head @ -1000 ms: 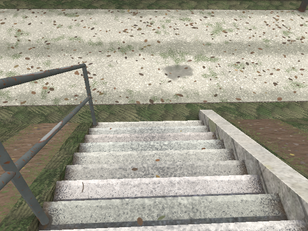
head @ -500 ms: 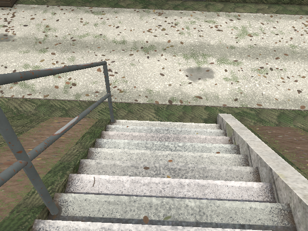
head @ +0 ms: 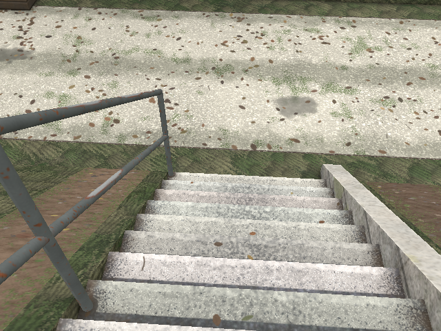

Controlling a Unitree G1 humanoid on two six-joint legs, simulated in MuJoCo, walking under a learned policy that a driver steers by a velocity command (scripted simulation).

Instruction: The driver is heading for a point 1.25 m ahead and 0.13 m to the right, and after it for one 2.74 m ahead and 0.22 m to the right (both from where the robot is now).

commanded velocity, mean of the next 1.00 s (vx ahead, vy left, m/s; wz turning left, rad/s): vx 0.19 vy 0.00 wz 0.00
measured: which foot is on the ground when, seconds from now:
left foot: down 0.00-1.00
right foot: down 0.00-0.72, up 0.74-1.00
